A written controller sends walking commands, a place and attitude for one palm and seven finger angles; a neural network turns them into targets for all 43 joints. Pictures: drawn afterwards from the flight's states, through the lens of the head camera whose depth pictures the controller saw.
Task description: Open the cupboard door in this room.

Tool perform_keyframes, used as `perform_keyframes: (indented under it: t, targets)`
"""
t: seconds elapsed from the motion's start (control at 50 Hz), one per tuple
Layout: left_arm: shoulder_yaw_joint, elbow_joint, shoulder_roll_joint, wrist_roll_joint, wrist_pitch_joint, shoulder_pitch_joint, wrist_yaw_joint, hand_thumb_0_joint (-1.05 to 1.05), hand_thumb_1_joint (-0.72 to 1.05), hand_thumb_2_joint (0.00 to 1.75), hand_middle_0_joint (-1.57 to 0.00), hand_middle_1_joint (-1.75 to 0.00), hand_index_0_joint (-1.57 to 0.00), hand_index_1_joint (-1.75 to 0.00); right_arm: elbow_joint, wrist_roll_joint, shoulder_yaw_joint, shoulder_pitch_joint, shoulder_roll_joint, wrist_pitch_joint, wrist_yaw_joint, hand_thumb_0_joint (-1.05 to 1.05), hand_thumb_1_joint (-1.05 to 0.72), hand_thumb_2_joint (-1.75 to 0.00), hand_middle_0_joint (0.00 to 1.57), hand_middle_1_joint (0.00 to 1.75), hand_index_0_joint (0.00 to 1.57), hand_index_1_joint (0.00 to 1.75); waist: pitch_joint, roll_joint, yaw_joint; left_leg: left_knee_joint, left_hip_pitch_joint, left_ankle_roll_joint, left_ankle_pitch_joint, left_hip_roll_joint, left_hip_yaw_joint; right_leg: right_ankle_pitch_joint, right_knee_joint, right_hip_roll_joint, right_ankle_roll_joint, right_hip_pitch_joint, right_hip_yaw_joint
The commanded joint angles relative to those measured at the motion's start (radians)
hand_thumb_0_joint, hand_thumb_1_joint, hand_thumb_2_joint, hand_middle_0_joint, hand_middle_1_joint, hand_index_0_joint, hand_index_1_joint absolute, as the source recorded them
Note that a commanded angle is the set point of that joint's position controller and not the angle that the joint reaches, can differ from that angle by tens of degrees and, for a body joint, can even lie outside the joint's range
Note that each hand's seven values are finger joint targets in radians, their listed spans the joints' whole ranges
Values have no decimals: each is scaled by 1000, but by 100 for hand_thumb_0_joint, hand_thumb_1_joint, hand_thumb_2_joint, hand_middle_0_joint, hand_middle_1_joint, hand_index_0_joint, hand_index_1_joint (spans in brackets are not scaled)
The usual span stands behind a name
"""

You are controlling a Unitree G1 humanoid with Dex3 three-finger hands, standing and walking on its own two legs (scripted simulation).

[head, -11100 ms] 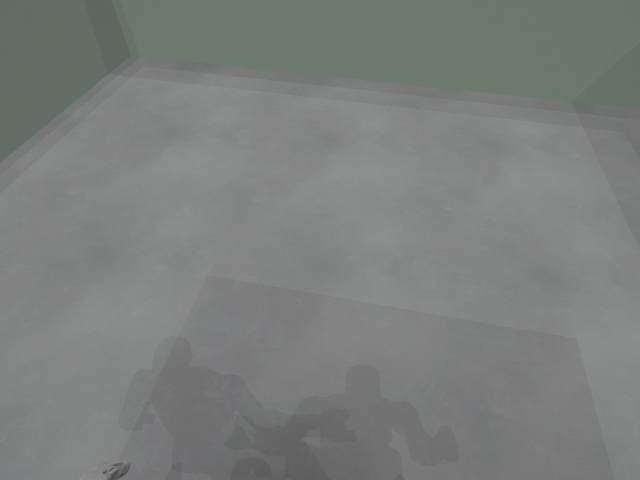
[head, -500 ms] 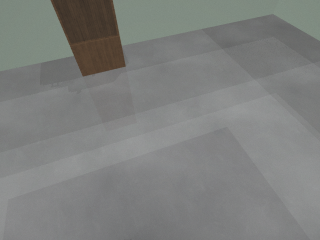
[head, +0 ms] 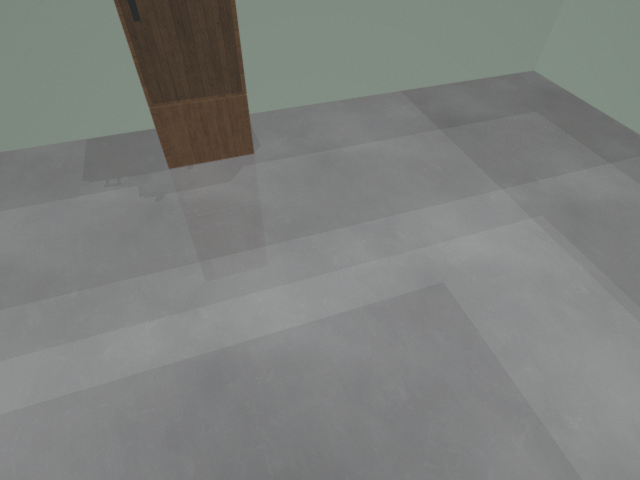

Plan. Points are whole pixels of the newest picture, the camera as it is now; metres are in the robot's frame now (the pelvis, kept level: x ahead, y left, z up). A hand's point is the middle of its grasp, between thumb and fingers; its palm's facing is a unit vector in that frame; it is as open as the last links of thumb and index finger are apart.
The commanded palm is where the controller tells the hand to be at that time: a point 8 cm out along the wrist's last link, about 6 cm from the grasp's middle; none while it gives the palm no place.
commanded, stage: stand and wait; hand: left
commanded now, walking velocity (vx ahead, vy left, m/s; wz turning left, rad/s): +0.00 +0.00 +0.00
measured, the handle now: out of the picture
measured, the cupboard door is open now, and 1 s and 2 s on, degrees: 0 0 0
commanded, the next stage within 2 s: turn or walk to find it in 0.12 s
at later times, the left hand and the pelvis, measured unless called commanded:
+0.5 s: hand out of the picture +0.00 +0.19 -0.19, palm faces +0.12 -0.97 -0.20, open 7.3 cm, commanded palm none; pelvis -0.02 +0.01 -0.01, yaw +4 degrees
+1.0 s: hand out of the picture -0.04 +0.17 -0.18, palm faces +0.19 -0.96 -0.19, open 7.3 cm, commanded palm none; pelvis -0.02 +0.00 +0.00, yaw +8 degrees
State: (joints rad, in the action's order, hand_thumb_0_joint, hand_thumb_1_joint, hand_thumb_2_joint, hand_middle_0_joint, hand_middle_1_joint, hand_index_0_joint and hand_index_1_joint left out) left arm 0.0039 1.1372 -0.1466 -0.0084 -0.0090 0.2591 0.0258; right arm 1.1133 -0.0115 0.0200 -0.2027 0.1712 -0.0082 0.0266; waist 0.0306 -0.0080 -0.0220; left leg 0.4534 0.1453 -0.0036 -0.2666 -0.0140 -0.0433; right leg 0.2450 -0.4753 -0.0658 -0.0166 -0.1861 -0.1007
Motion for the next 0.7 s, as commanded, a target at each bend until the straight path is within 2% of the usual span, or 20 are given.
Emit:
perform_keyframes:
  t: [0.0, 0.06, 0.1, 0.18, 0.22, 0.26, 0.32, 0.34, 0.36, 0.38, 0.4, 0.42, 0.44, 0.46, 0.5, 0.54, 0.56, 0.6, 0.64, 0.68]
  targets:
    - [-27, -34, -122, -2, 8, 39, 8, 0, 90, 90, -20, -30, -20, -30, -28, -1, 9, -57, 84, 12, -1, 0, -90, -90, 20, 30, 20, 30, 41, 14, 9, -95, 85, 21, 72, -88, 88, 3, 119, -83, 7, -26, 83]
    - [-23, -31, -115, 1, 12, 44, 7, 0, 90, 90, -20, -30, -20, -30, -16, 0, 6, -81, 80, 19, 1, 0, -90, -90, 20, 30, 20, 30, 28, 34, 6, -105, 82, 21, 106, -93, 90, -49, 113, -78, 9, 1, 76]
    - [-21, -27, -112, 2, 15, 47, 8, 0, 90, 90, -20, -30, -20, -30, -9, 1, 5, -101, 75, 22, 1, 0, -90, -90, 20, 30, 20, 30, 12, 14, 8, -101, 76, 20, 118, -93, 86, -62, 114, -79, 12, 16, 75]
    - [-41, -49, -134, 2, 5, 35, 12, 0, 90, 90, -20, -30, -20, -30, -21, 0, 15, -99, 91, 8, -4, 0, -90, -90, 20, 30, 20, 30, 41, 15, 2, -72, 156, 22, 100, -90, 106, -10, 79, -91, 11, 16, 52]
    - [-52, -64, -147, 0, 1, 32, 12, 0, 90, 90, -20, -30, -20, -30, -38, -3, 20, -99, 86, 0, -7, 0, -90, -90, 20, 30, 20, 30, 49, -9, 0, -39, 207, 21, 54, -74, 102, 57, 90, -117, 18, 3, 63]
    - [-65, -88, -169, -3, -4, 24, 13, 0, 90, 90, -20, -30, -20, -30, -54, -5, 28, -108, 80, -10, -11, 0, -90, -90, 20, 30, 20, 30, 48, -70, 3, 32, 235, 16, 8, -48, 79, 143, 125, -165, 41, -25, 91]
    - [-78, -126, -185, -9, -7, -5, 14, 0, 90, 90, -20, -30, -20, -30, -75, -9, 39, -131, 69, -18, -14, 0, -90, -90, 20, 30, 20, 30, 7, -119, 18, 156, 194, 10, -22, -37, 41, 197, 159, -239, 84, -90, 127]
    - [-78, -134, -181, -10, -5, -25, 15, 0, 90, 90, -20, -30, -20, -30, -73, -9, 40, -151, 62, -16, -14, 0, -90, -90, 20, 30, 20, 30, -9, -105, 31, 153, 165, 9, -12, -41, 47, 183, 141, -239, 87, -110, 114]
    - [-78, -142, -175, -9, -6, -46, 15, 0, 90, 90, -20, -30, -20, -30, -69, -10, 38, -167, 60, -12, -15, 0, -90, -90, 20, 30, 20, 30, -8, -74, 40, 112, 146, 14, 10, -54, 72, 184, 105, -210, 73, -131, 81]
    - [-72, -145, -155, -8, -10, -60, 14, 0, 90, 90, -20, -30, -20, -30, -70, -10, 37, -171, 66, -9, -16, 0, -90, -90, 20, 30, 20, 30, 6, 1, 43, 45, 158, 27, 20, -74, 131, 196, 47, -151, 42, -150, 36]
    - [-67, -146, -129, -5, -12, -64, 12, 0, 90, 90, -20, -30, -20, -30, -74, -13, 35, -170, 84, -1, -14, 0, -90, -90, 20, 30, 20, 30, 32, 117, 44, -70, 206, 47, 18, -115, 232, 167, -49, -74, 8, -133, -11]
    - [-59, -146, -102, -3, -13, -52, 9, 0, 90, 90, -20, -30, -20, -30, -77, -14, 38, -156, 118, 8, -8, 0, -90, -90, 20, 30, 20, 30, 30, 223, 33, -177, 219, 85, 19, -184, 358, 112, -156, -9, -15, -112, -37]
    - [-51, -139, -90, -6, -12, -41, 9, 0, 90, 90, -20, -30, -20, -30, -83, -10, 39, -132, 136, 16, 2, 0, -90, -90, 20, 30, 20, 30, 28, 256, 23, -216, 191, 125, 75, -218, 413, 147, -225, 8, -17, -125, -12]
    - [-45, -130, -88, -7, -10, -29, 9, 0, 90, 90, -20, -30, -20, -30, -80, -9, 38, -122, 135, 22, 8, 0, -90, -90, 20, 30, 20, 30, 3, 238, 19, -200, 142, 152, 176, -225, 409, 187, -264, 4, -12, -141, 23]
    - [-39, -112, -80, -3, -5, -11, 7, 0, 90, 90, -20, -30, -20, -30, -75, -9, 34, -106, 129, 28, 14, 0, -90, -90, 20, 30, 20, 30, -34, 189, 7, -154, 76, 173, 317, -220, 374, 211, -243, 2, -10, -138, 57]
    - [-31, -84, -74, -1, 6, 30, 6, 0, 90, 90, -20, -30, -20, -30, -65, -6, 31, -94, 123, 28, 15, 0, -90, -90, 20, 30, 20, 30, -60, 141, -9, -87, 55, 143, 415, -173, 299, 100, -54, 8, -15, -47, 51]
    - [-27, -64, -83, -1, 14, 65, 8, 0, 90, 90, -20, -30, -20, -30, -61, -1, 29, -88, 117, 29, 13, 0, -90, -90, 20, 30, 20, 30, -80, 104, -17, -41, 61, 107, 404, -136, 253, -32, 59, -4, -15, 26, 58]
    - [-26, -53, -132, -3, 27, 57, 14, 0, 90, 90, -20, -30, -20, -30, -60, 9, 22, -103, 73, 31, 6, 0, -90, -90, 20, 30, 20, 30, -62, -10, 14, 0, 124, 31, 269, -58, 156, -235, 94, -115, 23, 92, 153]
    - [-40, -72, -169, 0, 26, 2, 11, 0, 90, 90, -20, -30, -20, -30, -59, 1, 24, -92, 72, 5, 1, 0, -90, -90, 20, 30, 20, 30, 22, -157, 24, 36, 137, -4, 80, -16, 100, -89, 154, -185, 76, -20, 207]
    - [-48, -89, -183, -4, 18, -20, 12, 0, 90, 90, -20, -30, -20, -30, -64, -3, 26, -91, 81, -6, -2, 0, -90, -90, 20, 30, 20, 30, 55, -156, 30, 88, 145, -7, 63, -15, 84, -41, 178, -209, 100, -58, 212]
